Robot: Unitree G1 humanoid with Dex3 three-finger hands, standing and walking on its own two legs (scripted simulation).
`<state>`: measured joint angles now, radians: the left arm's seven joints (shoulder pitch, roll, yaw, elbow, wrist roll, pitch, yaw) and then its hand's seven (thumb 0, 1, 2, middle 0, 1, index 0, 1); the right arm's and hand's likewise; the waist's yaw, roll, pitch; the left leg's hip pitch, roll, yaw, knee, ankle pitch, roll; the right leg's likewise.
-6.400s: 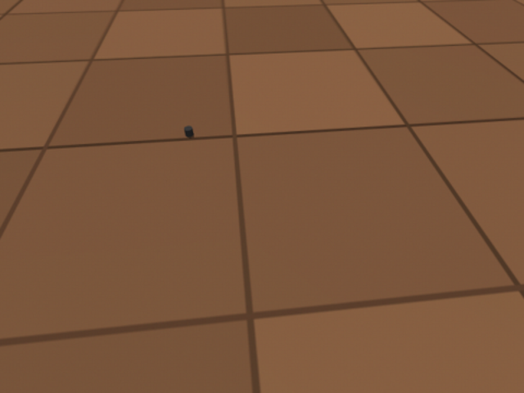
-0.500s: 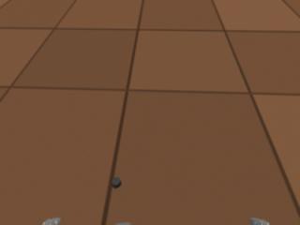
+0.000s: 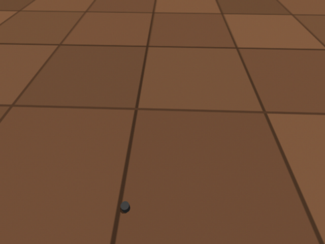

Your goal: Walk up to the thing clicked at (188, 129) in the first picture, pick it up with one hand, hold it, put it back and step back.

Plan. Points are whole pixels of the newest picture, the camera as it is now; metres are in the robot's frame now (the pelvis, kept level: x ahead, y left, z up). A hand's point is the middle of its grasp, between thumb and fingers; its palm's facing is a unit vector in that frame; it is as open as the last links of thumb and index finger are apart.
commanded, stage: walk up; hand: left
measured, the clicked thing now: (125, 206) +0.45 +0.25 -0.75
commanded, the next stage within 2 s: stand in 0.56 s
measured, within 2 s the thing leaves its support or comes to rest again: neither
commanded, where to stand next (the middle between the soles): +0.07 +0.02 m, yaw +0 degrees
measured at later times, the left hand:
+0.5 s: hand out of the picture +0.09 +0.25 -0.15, palm faces +0.00 -0.94 -0.35, open 7.4 cm
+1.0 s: hand out of the picture +0.10 +0.24 -0.15, palm faces -0.02 -0.94 -0.33, open 7.4 cm
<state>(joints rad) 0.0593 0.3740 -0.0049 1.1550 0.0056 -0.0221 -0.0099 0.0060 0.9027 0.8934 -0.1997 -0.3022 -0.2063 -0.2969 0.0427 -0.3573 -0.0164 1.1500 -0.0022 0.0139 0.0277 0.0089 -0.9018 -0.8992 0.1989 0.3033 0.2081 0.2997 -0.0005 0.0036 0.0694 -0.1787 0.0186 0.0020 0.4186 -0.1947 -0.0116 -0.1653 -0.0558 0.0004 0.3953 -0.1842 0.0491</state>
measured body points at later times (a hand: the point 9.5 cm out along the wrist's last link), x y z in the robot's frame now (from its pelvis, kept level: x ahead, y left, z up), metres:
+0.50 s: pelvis +0.01 -0.01 +0.00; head +0.03 -0.01 +0.45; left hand +0.09 +0.30 -0.13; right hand +0.09 -0.31 -0.13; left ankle +0.02 +0.13 -0.74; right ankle +0.02 -0.15 -0.74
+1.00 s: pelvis +0.02 -0.02 +0.01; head +0.03 -0.01 +0.45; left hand +0.10 +0.28 -0.13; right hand +0.10 -0.32 -0.13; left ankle +0.02 +0.13 -0.74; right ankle +0.02 -0.15 -0.74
